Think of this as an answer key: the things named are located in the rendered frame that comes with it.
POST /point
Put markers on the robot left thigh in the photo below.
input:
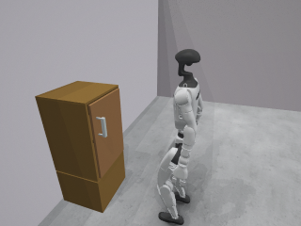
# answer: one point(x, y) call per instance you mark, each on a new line
point(167, 166)

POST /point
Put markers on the right robot forearm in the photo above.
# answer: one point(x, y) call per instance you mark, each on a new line
point(198, 116)

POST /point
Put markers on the robot left upper arm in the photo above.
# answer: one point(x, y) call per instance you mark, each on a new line
point(184, 103)

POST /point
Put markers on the robot right shin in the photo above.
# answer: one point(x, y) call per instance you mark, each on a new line
point(178, 186)

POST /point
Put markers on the handle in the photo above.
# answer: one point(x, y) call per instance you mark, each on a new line
point(104, 129)

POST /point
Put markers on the left robot forearm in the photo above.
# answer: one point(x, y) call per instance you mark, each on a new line
point(188, 142)

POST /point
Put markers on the robot right upper arm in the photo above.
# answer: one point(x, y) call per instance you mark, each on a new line
point(200, 102)

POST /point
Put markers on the left robot hand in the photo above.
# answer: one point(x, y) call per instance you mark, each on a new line
point(180, 173)

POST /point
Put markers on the cupboard door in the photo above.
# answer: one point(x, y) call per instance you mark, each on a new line
point(107, 149)

